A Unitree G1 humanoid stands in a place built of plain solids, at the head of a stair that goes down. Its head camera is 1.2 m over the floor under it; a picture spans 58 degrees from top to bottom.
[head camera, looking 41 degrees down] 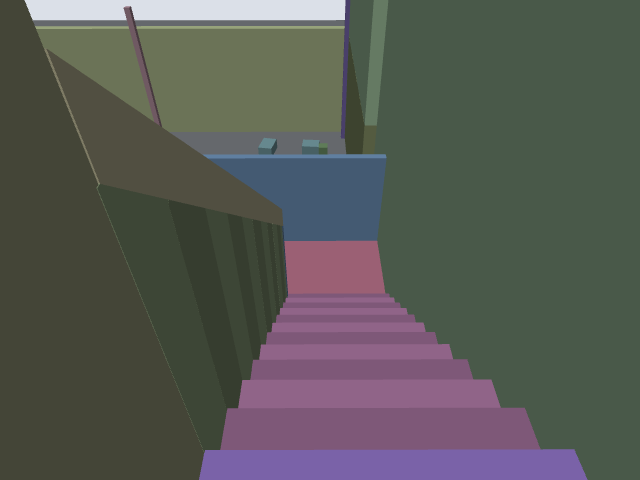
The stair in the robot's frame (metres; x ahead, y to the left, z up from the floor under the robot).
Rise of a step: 0.18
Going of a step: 0.22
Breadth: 1.00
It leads straight ahead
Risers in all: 12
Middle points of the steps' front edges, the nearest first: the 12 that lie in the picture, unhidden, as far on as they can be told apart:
0.51 -0.19 0.00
0.73 -0.19 -0.18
0.95 -0.19 -0.36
1.16 -0.19 -0.55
1.38 -0.19 -0.73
1.59 -0.19 -0.91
1.81 -0.19 -1.10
2.03 -0.19 -1.28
2.24 -0.19 -1.46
2.46 -0.19 -1.65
2.67 -0.18 -1.83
2.89 -0.18 -2.01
